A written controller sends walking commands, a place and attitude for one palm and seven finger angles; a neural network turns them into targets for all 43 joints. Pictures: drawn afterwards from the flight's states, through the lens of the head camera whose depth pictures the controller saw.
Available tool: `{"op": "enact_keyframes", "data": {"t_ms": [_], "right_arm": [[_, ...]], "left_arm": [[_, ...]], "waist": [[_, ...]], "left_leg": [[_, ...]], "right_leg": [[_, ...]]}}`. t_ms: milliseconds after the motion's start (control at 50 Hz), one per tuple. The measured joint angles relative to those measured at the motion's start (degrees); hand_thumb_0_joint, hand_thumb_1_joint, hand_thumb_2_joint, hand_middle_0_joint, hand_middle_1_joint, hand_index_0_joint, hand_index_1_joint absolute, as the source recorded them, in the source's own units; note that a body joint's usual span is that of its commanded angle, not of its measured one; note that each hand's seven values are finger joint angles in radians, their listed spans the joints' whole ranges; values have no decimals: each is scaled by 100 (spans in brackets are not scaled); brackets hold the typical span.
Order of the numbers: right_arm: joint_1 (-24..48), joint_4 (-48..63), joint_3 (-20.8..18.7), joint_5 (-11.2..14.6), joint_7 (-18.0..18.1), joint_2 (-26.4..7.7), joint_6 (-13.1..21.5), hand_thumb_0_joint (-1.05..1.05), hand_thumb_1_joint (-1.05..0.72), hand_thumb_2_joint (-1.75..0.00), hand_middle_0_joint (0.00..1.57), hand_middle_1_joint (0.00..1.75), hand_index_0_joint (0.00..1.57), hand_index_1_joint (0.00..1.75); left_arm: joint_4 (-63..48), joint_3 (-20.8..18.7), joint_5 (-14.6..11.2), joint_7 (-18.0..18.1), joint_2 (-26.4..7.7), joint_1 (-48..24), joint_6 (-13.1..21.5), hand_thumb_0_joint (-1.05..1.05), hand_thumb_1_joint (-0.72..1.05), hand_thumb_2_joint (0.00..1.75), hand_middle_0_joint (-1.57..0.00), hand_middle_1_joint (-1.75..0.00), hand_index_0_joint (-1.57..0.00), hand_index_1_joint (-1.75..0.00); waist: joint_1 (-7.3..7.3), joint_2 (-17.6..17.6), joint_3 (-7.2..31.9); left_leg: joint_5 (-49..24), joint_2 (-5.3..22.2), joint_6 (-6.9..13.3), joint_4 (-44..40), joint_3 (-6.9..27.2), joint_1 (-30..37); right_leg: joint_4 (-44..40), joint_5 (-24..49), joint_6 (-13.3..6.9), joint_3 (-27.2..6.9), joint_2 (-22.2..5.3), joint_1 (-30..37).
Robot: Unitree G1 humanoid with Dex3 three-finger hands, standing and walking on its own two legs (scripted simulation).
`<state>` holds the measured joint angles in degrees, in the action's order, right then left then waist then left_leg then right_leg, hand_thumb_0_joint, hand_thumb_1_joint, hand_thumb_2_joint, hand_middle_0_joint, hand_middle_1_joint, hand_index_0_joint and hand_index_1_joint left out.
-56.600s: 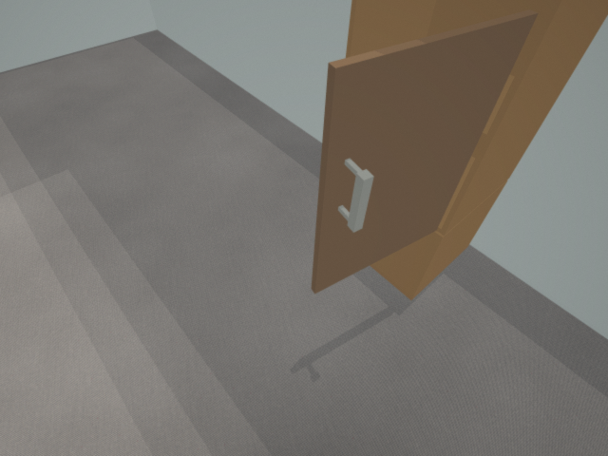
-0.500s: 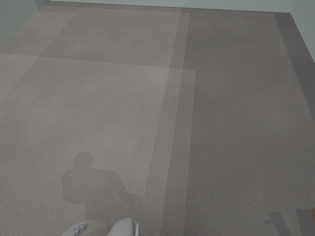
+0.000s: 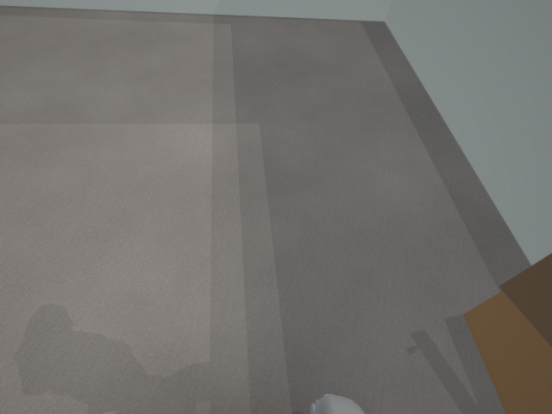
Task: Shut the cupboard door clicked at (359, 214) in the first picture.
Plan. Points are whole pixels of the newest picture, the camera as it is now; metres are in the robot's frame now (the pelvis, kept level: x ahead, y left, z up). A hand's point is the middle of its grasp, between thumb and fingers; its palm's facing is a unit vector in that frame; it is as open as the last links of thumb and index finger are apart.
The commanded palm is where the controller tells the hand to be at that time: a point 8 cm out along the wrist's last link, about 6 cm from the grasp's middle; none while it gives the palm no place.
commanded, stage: turn to face it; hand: left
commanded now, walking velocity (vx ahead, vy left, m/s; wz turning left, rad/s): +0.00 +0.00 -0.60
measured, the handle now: out of the picture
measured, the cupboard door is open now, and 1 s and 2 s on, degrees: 19 19 19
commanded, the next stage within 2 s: take the last steps up to it in 1.70 s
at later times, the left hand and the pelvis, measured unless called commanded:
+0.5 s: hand (202, 402) +0.15 +0.12 -0.16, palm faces -0.26 -0.94 -0.23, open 7.4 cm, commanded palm none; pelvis +0.01 -0.04 +0.00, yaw -16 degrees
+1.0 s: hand (221, 349) +0.23 +0.11 -0.17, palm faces -0.54 -0.81 -0.24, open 7.4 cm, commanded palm none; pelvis +0.03 -0.02 -0.01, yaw -36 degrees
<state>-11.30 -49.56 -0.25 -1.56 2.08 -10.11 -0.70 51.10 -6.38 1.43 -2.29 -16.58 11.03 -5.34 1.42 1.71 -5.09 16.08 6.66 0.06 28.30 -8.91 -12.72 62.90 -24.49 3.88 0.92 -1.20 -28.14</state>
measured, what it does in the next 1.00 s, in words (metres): steps on the spot, turning right: right foot, then left foot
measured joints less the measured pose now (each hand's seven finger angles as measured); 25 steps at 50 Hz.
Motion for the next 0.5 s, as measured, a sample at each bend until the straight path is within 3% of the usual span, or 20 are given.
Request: {"op": "enact_keyframes", "data": {"t_ms": [120,180,200,240,280,320,400,500], "right_arm": [[-160,-160,-147,-10,-59,-181,-31,0,-90,-90,20,30,20,30],[-301,-226,-230,23,-96,-337,-72,0,-90,-90,20,30,20,30],[-305,-268,-265,48,-103,-419,-112,0,-90,-90,20,30,20,30],[-244,-334,-318,76,-69,-564,-265,0,-91,-90,20,30,20,30],[-184,-371,-339,82,-40,-616,-346,1,-91,-90,20,30,20,30],[-100,-356,-331,72,-64,-600,-351,1,-91,-90,20,30,20,30],[21,-213,-292,61,-110,-495,-282,1,-91,-90,20,30,19,30],[188,-112,-259,81,-107,-398,-258,1,-91,-90,20,30,19,30]], "left_arm": [[-33,78,6,-23,110,-195,29,0,91,90,-19,-30,-20,-30],[-121,152,6,-38,164,-253,143,0,91,90,-19,-30,-20,-30],[-123,171,21,-14,215,-285,227,0,91,90,-20,-30,-20,-30],[-131,256,-5,56,345,-327,322,0,91,90,-20,-30,-20,-30],[-158,303,-15,125,438,-293,332,0,91,90,-20,-30,-20,-30],[-162,323,-26,177,476,-242,319,0,91,90,-20,-30,-20,-30],[-113,352,-17,194,488,-149,309,0,90,90,-20,-30,-21,-30],[-55,358,3,167,514,-23,317,0,90,90,-20,-30,-21,-30]], "waist": [[-160,-224,-43],[-221,-313,16],[-214,-402,17],[-259,-559,-22],[-267,-570,-4],[-251,-491,10],[-240,-296,55],[-138,-186,89]], "left_leg": [[255,278,-157,319,-432,64],[566,427,-310,850,-607,-58],[825,470,-345,1282,-490,-217],[1406,278,-370,2470,77,-695],[1367,45,-393,3374,397,-1125],[1021,-67,-439,3756,532,-1425],[619,-150,-521,3439,699,-1642],[648,-257,-546,2648,839,-1485]], "right_leg": [[-1544,13,-99,265,-98,592],[-2712,737,-266,398,-34,1119],[-2744,691,-385,384,35,1125],[-2554,498,-545,345,124,1054],[-2704,532,-600,258,153,1106],[-2993,721,-593,124,187,1188],[-3404,978,-646,-116,255,1281],[-3513,1050,-616,-387,379,1291]]}}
